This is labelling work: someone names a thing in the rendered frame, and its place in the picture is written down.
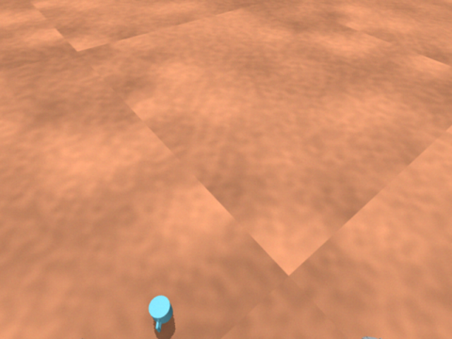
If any mug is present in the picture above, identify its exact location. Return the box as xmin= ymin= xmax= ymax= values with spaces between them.
xmin=148 ymin=295 xmax=173 ymax=332

